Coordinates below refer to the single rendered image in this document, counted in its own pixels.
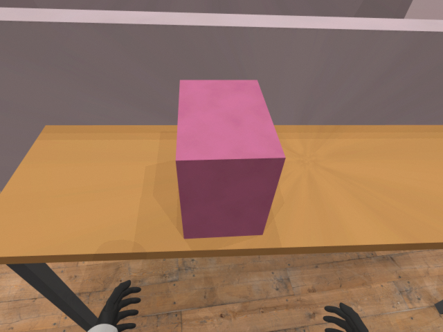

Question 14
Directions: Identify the right robot hand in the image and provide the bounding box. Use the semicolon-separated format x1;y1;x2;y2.
323;303;369;332

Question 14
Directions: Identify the carton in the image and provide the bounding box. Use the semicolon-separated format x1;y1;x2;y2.
176;80;286;239

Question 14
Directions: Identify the table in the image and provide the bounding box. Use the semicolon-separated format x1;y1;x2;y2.
0;125;443;332

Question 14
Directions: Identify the left robot hand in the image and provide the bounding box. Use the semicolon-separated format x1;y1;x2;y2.
95;280;141;332

